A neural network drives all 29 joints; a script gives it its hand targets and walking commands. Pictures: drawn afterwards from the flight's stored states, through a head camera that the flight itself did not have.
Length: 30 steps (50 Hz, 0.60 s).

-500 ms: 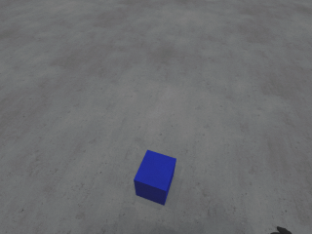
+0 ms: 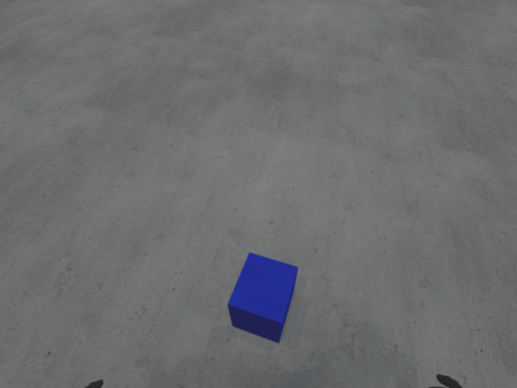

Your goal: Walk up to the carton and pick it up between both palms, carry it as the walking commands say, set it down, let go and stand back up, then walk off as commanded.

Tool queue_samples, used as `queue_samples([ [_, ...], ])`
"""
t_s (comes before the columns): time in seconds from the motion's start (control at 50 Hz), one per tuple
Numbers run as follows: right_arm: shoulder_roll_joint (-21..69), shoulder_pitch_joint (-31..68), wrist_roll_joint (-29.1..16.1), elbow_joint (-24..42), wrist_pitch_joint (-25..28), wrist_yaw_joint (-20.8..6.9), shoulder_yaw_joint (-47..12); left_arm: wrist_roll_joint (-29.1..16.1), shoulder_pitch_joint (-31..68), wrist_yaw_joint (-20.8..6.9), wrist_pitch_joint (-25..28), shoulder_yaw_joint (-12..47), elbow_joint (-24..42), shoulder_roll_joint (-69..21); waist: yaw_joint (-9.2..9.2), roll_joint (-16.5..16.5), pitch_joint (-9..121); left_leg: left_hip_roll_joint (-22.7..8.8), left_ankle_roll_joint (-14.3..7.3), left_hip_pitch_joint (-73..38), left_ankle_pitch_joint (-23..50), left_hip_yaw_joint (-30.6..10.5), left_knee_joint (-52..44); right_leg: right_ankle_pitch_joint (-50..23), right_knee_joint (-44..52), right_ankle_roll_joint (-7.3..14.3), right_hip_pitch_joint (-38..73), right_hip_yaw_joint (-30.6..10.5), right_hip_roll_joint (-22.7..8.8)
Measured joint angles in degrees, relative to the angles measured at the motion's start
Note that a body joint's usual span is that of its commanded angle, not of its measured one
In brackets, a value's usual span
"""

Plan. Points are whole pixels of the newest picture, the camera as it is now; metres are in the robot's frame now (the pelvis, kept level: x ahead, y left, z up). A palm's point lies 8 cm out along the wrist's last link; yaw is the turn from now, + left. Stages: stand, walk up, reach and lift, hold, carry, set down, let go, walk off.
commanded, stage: walk up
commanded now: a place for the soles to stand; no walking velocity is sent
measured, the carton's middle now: (264, 297) +0.54 +0.01 -0.67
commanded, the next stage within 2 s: none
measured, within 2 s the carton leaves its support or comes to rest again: neither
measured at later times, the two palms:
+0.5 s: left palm out of the picture +0.04 +0.31 -0.12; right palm out of the picture +0.05 -0.28 -0.11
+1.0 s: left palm out of the picture +0.08 +0.30 -0.12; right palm out of the picture +0.07 -0.28 -0.11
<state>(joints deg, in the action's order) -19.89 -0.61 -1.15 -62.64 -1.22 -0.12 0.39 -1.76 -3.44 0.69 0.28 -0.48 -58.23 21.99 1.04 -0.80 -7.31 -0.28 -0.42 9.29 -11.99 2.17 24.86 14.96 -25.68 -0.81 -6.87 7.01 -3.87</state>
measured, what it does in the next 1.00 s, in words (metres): stands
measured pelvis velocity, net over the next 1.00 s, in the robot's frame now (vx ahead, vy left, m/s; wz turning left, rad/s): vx -0.01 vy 0.01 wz -0.02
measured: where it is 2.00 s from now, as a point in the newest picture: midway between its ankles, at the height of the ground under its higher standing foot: outside the picture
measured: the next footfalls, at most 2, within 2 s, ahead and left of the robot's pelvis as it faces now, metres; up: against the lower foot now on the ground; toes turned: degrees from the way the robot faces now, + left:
left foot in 1.86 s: +0.13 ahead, +0.21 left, +0.00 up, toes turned -2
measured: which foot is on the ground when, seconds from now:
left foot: down 0.00-1.00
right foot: down 0.00-1.00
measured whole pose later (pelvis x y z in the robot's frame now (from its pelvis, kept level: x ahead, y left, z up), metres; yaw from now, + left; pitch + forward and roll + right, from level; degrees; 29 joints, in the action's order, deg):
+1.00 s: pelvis -0.01 +0.01 +0.00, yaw -1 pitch -3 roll +0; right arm -18.5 -5.1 -0.4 -63.8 0.4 -0.6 1.8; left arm -0.6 -6.1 0.7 1.2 -2.3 -61.1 19.1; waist 0.4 -0.9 -4.3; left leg -0.5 -0.8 8.9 -9.4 3.2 20.9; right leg 11.4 -20.7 -1.3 -6.5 5.4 -3.3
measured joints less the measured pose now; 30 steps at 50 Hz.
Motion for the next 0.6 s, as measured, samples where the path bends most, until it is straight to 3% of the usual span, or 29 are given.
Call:
queue_samples([
  [0.24, 0.8, -1.4, 0.2, -2.7, 0.3, -0.2, 0.9, 0.3, 0.2, 0.1, -0.2, -1.0, -3.4, -1.7, -0.94, -1.2, 0.6, 0.0, -0.6, -0.3, 3.2, 0.9, -3.2, -3.8, 3.6, -0.4, 0.2, -0.8, 0.2],
  [0.6, 1.5, -3.6, 0.8, -1.5, 0.7, -1.1, 2.0, 1.3, -4.1, -0.2, 0.4, -2.4, -4.3, -1.9, -0.03, 0.5, 2.8, -0.4, -0.3, 1.7, 4.4, 0.8, -3.6, -5.0, 4.0, -0.1, -1.9, -1.2, 0.7],
])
